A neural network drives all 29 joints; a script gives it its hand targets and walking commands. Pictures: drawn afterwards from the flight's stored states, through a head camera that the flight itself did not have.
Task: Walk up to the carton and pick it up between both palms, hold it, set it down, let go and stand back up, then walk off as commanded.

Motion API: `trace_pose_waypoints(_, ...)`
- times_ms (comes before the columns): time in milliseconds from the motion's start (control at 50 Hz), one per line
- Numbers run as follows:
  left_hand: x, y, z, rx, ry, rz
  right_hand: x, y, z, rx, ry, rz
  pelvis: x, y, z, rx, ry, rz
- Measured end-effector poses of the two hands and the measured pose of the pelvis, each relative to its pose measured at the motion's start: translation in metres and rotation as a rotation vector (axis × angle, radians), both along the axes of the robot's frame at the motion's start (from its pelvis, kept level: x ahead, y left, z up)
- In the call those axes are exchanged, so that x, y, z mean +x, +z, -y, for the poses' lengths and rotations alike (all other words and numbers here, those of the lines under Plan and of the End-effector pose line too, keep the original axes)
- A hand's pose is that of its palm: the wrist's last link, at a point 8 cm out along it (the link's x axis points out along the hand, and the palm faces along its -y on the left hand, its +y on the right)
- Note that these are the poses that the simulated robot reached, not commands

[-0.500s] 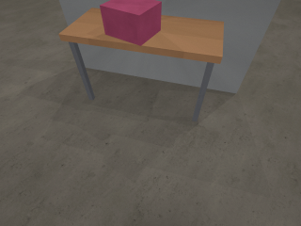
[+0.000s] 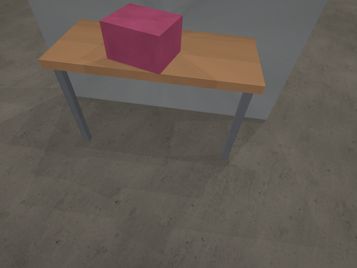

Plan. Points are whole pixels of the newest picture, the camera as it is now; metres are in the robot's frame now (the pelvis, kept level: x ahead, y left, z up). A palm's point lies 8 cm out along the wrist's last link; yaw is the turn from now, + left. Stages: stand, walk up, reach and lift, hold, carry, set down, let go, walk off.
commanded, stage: walk up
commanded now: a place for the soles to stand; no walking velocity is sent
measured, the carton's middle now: (144, 37) +1.10 +0.18 -0.02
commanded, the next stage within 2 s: none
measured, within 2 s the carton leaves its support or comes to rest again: neither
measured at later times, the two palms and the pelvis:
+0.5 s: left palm (12, 243) +0.21 +0.40 -0.09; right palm (287, 250) +0.20 -0.24 -0.08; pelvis +0.14 +0.07 +0.01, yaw -1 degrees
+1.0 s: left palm (30, 174) +0.38 +0.42 -0.08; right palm (257, 199) +0.33 -0.20 -0.09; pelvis +0.30 +0.11 +0.02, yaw -6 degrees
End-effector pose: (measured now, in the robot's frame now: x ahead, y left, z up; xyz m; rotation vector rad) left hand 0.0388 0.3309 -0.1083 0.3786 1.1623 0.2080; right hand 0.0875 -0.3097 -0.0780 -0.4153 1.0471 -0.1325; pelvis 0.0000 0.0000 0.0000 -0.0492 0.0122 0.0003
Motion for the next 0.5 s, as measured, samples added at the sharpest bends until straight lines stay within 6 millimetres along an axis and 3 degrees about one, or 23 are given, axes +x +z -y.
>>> trace_pose_waypoints(100,0.046,0.007,-0.023,-0.052,0.001,0.037,0.017,0.031,-0.024,-0.053,-0.024,-0.019,0.032,0.02,-0.029,-0.032,-0.007,0.008)
trace_pose_waypoints(220,0.076,0.008,-0.048,-0.067,0.019,0.027,0.057,0.041,-0.049,-0.07,-0.013,0.004,0.068,0.025,-0.054,-0.038,0.006,0.029)
trace_pose_waypoints(380,0.119,0.013,-0.066,-0.032,0.021,0.009,0.096,0.021,-0.066,-0.041,-0.025,-0.014,0.109,0.018,-0.07,0.008,0.006,0.025)
trace_pose_waypoints(500,0.17,0.015,-0.065,0.007,-0.019,0.004,0.113,-0.006,-0.065,-0.005,-0.07,-0.07,0.141,0.008,-0.069,0.052,-0.025,-0.003)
